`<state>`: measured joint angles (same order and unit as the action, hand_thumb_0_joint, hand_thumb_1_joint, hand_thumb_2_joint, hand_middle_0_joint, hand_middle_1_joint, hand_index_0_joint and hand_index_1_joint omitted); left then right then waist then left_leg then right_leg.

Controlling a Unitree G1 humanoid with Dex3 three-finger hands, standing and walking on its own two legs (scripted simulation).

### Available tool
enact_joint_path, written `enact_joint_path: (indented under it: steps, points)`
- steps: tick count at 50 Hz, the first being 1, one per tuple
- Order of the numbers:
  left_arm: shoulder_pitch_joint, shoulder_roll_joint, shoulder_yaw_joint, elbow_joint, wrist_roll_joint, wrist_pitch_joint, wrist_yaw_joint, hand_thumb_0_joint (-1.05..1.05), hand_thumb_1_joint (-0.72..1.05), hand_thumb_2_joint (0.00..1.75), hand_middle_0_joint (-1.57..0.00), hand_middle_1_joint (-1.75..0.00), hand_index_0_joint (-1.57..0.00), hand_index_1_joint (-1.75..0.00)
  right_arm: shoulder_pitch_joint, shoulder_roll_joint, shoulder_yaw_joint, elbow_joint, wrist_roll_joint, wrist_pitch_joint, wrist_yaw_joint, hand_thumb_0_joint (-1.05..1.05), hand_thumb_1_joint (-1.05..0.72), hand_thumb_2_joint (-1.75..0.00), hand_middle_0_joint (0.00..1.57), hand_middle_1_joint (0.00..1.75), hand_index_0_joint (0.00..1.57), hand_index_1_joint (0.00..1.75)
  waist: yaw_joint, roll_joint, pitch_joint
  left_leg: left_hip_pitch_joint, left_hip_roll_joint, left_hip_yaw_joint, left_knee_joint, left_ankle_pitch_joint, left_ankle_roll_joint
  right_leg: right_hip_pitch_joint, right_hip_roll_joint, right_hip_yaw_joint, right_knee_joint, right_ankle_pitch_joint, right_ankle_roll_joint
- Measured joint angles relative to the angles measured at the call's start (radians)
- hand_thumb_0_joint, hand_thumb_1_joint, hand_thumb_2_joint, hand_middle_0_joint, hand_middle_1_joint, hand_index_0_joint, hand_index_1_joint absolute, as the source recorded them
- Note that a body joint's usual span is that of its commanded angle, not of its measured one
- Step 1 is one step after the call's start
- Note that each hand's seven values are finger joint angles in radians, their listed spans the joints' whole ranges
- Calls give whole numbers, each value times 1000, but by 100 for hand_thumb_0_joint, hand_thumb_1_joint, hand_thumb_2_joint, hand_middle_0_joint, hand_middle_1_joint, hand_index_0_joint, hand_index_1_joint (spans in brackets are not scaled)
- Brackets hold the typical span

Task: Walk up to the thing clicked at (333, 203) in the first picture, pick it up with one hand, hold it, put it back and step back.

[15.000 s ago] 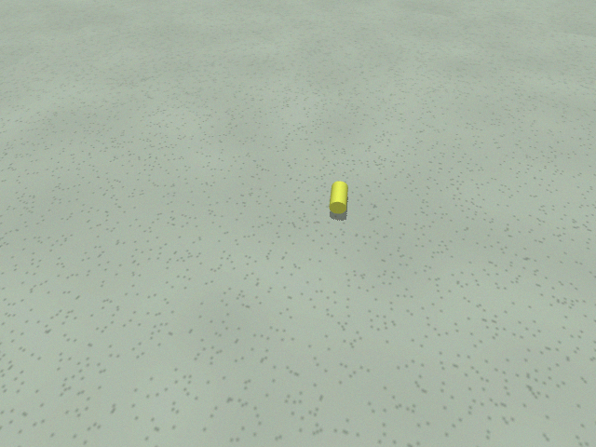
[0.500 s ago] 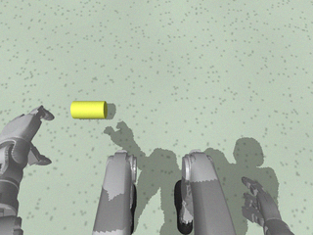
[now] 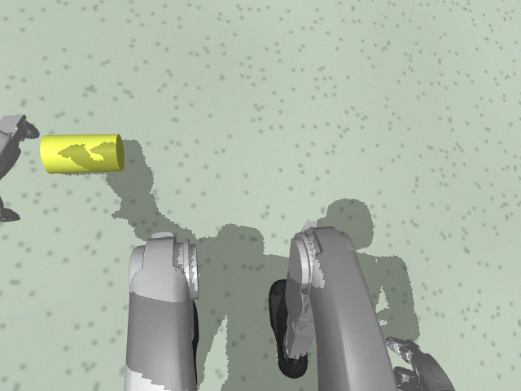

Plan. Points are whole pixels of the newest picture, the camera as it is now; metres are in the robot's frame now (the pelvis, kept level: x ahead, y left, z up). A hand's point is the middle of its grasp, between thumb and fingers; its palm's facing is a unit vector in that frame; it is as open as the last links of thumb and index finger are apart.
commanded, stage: rise first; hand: left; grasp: from above
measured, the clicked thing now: (85, 153) +0.51 +0.33 -0.32
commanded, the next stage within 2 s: none
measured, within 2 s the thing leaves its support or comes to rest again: neither
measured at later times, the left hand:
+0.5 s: hand (23, 167) +0.44 +0.37 -0.18, palm faces -0.45 -0.07 -0.89, open 13.1 cm
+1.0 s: hand (34, 164) +0.45 +0.37 -0.20, palm faces -0.47 -0.07 -0.88, open 13.5 cm
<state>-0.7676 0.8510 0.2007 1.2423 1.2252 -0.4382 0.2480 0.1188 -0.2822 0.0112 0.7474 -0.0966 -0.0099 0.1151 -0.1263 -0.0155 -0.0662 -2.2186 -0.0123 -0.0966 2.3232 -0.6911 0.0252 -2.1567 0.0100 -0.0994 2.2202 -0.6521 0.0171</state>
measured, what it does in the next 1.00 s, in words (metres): stands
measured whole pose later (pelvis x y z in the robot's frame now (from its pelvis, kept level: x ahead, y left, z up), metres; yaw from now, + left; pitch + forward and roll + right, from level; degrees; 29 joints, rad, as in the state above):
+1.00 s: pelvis +0.01 +0.00 -0.04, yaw -3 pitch +33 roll -11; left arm -0.93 0.98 0.20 1.45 1.34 -0.43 0.35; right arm 0.10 -0.29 0.11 0.72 -0.17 0.02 0.15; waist -0.21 -0.04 0.00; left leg -2.32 -0.01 -0.14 2.46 -0.72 0.03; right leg -2.25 0.02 -0.14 2.33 -0.66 0.02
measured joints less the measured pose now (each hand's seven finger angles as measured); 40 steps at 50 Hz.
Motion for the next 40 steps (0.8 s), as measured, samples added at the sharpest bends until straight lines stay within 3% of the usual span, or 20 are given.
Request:
enact_joint_path:
  steps: [6,12,26,40]
  points:
    - [-48,21,-11,43,61,5,32,0,-39,92,-19,-84,-19,-85,-22,3,12,-15,-16,18,11,1,-89,-90,21,30,20,30,-13,-7,15,-27,-2,-7,31,-4,2,-23,0,-7,26,-4,3]
    - [-74,49,0,99,95,1,55,0,-35,88,-22,-81,-22,-82,-28,5,26,-19,-33,31,17,1,-90,-90,21,30,20,30,-33,-15,16,-46,0,-16,60,-16,-2,-42,2,-15,51,-11,0]
    - [-128,93,9,160,122,11,95,0,-32,85,-24,-81,-25,-81,-10,4,54,-16,-60,34,24,1,-90,-90,20,30,20,30,-62,-26,41,-84,3,-30,111,-28,4,-74,8,-28,87,-14,6]
    - [-132,102,3,167,110,25,90,0,-36,88,-20,-87,-21,-87,-2,0,76,-32,-64,31,39,0,-91,-90,21,30,20,30,-78,-26,52,-93,3,-36,122,-32,2,-81,10,-34,93,-16,6]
